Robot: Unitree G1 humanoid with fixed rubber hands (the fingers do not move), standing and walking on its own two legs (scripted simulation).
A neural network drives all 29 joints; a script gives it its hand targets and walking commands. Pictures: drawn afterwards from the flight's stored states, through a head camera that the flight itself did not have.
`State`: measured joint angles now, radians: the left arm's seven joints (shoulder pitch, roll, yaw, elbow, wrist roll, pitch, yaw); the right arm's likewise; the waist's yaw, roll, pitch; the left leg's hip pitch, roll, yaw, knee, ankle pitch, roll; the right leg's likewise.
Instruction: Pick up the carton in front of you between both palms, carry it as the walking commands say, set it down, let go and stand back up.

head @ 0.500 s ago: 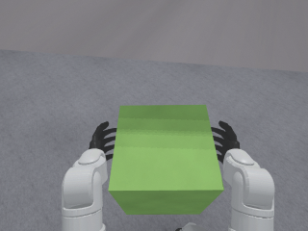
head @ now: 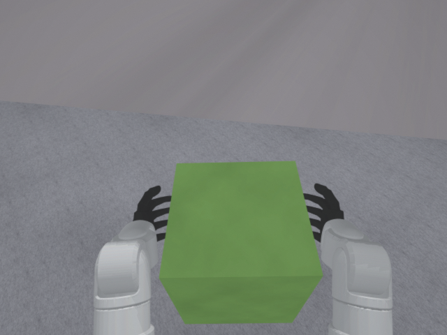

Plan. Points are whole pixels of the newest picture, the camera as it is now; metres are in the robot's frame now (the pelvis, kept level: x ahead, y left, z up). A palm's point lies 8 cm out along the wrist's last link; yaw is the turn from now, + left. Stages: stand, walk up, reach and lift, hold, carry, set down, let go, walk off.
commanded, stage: carry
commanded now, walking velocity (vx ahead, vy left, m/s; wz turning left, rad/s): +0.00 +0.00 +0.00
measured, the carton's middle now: (237, 246) +0.28 +0.00 +0.01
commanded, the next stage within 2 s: hold in 1.44 s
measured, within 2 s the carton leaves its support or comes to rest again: neither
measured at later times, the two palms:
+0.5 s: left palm (134, 239) +0.25 +0.17 +0.08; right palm (320, 236) +0.26 -0.13 +0.08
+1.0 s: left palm (135, 275) +0.21 +0.16 +0.05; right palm (322, 272) +0.22 -0.14 +0.05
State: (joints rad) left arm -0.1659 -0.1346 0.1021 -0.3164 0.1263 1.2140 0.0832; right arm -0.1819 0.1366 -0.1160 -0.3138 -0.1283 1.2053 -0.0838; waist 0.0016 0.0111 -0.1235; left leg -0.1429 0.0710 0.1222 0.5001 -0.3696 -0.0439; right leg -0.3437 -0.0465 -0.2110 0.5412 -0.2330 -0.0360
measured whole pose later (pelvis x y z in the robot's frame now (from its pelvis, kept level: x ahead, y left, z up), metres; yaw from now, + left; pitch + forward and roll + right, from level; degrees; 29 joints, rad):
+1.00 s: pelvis -0.06 +0.01 +0.00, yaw +1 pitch +2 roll +0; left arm -0.16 -0.13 0.12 0.03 0.22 0.91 0.04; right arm -0.17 0.14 -0.13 0.04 -0.22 0.90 -0.03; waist 0.00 0.00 -0.11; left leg -0.18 0.05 0.17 0.51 -0.36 0.00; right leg -0.36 -0.07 -0.18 0.51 -0.17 -0.02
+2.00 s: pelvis -0.09 -0.01 +0.00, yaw +9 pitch -7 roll +0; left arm -0.35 -0.18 0.31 0.39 0.32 0.65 -0.02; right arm -0.35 0.17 -0.29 0.32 -0.33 0.70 -0.01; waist 0.00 0.05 0.04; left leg -0.06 -0.01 -0.08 0.45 -0.27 0.00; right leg -0.16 0.02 0.01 0.41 -0.13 -0.01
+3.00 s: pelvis -0.13 +0.00 -0.19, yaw +12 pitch +45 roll +2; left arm -0.83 -0.04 0.40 0.70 0.20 0.20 0.05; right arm -0.80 0.09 -0.47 0.59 -0.24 0.22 -0.05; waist -0.03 0.02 -0.22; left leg -1.71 -0.13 -0.06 1.49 -0.56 -0.02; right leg -1.81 0.07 0.11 1.42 -0.39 0.05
